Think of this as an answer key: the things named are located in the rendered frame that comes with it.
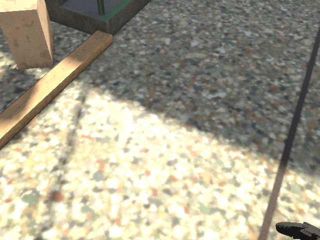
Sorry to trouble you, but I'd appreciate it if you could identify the right robot hand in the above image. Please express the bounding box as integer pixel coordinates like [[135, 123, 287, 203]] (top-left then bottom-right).
[[275, 222, 320, 240]]

